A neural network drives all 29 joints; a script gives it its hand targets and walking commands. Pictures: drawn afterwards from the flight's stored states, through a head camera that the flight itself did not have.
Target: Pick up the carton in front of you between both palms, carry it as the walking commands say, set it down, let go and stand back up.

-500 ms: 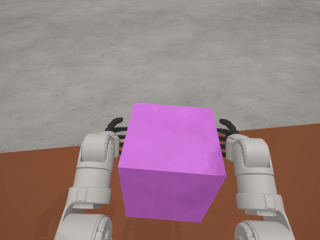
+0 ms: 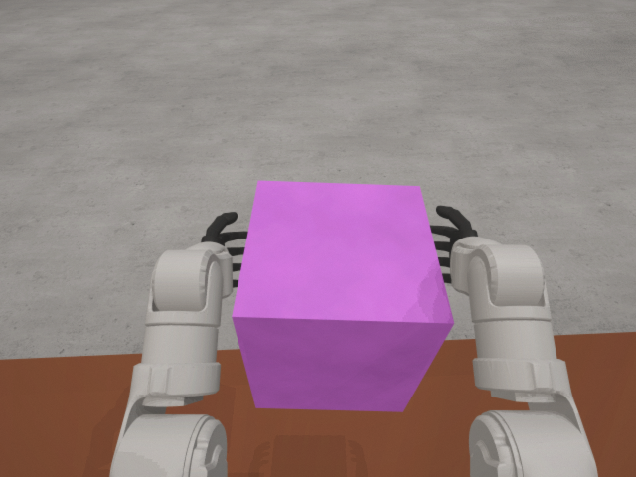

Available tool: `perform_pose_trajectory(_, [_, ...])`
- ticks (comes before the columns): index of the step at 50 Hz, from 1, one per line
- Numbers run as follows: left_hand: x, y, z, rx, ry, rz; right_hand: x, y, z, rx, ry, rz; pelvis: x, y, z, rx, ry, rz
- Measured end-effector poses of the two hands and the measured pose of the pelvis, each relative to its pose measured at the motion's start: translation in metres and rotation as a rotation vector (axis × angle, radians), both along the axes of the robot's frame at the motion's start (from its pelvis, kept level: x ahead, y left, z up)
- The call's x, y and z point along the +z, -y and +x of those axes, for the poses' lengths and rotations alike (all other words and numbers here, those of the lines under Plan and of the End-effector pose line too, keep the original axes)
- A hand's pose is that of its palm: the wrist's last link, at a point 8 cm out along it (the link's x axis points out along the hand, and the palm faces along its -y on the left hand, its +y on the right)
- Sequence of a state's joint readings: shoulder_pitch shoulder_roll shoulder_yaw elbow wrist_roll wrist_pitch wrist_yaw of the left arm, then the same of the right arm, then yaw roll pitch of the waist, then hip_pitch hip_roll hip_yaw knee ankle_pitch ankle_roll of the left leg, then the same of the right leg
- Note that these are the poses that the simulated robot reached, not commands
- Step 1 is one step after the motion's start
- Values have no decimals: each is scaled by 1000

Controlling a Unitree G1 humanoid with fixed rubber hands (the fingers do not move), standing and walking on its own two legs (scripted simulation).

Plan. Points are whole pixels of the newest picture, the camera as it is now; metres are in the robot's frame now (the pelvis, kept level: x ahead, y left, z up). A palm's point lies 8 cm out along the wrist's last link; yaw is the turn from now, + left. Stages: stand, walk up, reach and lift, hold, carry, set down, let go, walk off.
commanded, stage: carry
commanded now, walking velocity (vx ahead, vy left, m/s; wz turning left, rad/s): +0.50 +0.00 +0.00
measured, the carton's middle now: (334, 302) +0.35 +0.01 +0.04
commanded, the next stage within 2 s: none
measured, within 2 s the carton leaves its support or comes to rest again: neither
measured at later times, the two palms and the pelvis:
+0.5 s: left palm (244, 154) +0.66 +0.18 +0.06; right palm (404, 155) +0.66 -0.11 +0.07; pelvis +0.31 +0.03 -0.05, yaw -2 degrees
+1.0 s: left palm (279, 82) +0.97 +0.15 +0.06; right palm (403, 83) +0.96 -0.15 +0.06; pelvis +0.61 +0.02 -0.09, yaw +0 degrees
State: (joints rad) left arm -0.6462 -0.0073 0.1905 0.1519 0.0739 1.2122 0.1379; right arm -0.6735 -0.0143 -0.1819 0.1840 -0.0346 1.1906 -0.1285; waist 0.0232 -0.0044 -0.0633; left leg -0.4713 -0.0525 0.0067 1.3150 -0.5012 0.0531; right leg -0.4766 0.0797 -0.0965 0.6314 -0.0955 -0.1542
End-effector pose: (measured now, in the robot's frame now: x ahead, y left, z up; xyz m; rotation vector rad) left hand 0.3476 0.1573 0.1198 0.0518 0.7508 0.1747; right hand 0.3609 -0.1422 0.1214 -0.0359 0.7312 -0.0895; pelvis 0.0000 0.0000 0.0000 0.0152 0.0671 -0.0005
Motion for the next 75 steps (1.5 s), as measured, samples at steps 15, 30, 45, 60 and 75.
perform_pose_trajectory(15, [5, -15, 172, 27, 26, -12, -3, -15, 170, -18, 22, 30, 7, -8, 165, -13, -29, 5])
perform_pose_trajectory(30, [-86, -17, 361, -113, -118, -15, -84, -20, 324, -100, -121, -16, -41, -46, 354, -31, -5, -34])
perform_pose_trajectory(45, [-62, -3, 546, -73, 75, -62, -55, -4, 514, -110, 70, 0, -48, -29, 534, -9, -28, -22])
perform_pose_trajectory(60, [-91, -12, 705, 29, -55, -6, -92, -13, 709, 24, -63, 3, -75, 0, 707, 0, -11, 1])
perform_pose_trajectory(75, [-94, -30, 918, -15, 28, -16, -98, -31, 903, -39, 19, 6, -97, -33, 912, -32, -12, -16])
